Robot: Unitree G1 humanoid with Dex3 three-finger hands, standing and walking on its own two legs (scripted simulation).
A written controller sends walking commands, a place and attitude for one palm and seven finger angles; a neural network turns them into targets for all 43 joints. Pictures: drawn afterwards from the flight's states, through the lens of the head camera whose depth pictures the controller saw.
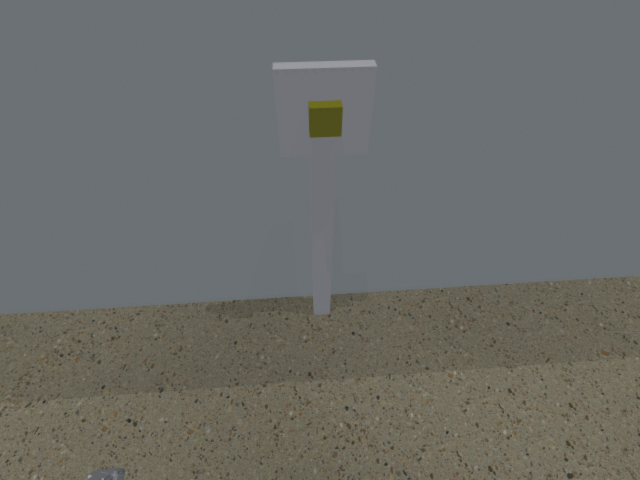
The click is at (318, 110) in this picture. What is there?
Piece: button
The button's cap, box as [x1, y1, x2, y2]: [309, 100, 342, 137]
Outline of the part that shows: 340,100 309,101 310,137 340,135 342,112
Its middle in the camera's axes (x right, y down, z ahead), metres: +0.01 -0.25 +0.79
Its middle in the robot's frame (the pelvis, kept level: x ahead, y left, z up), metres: +0.77 +0.03 +0.06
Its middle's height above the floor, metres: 0.83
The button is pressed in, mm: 0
